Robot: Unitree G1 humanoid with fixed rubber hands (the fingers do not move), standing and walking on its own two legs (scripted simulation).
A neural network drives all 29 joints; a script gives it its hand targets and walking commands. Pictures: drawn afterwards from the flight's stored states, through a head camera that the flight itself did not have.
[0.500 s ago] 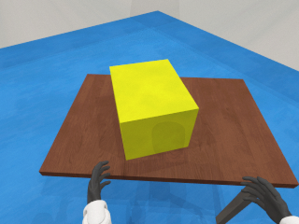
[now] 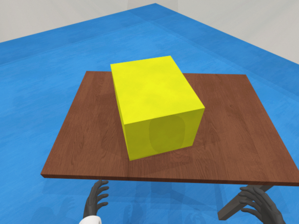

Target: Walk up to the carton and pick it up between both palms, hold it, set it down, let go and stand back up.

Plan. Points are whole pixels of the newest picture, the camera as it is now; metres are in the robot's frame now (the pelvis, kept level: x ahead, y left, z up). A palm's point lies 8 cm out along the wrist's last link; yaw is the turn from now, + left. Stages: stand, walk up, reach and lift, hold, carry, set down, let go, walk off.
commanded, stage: set down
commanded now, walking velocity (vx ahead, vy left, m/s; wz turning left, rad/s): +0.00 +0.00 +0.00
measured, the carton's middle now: (151, 105) +0.52 +0.03 +0.00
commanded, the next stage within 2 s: let go in 0.44 s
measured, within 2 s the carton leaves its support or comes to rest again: neither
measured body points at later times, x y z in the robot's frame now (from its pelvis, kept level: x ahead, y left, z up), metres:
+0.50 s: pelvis +0.00 +0.01 +0.01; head +0.01 +0.02 +0.45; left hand +0.17 +0.23 -0.07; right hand +0.18 -0.24 -0.07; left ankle +0.01 +0.12 -0.74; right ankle -0.02 -0.10 -0.74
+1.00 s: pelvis +0.01 +0.02 +0.00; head +0.02 +0.03 +0.45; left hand +0.18 +0.24 -0.09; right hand +0.17 -0.20 -0.09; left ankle +0.01 +0.12 -0.74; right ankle -0.02 -0.10 -0.74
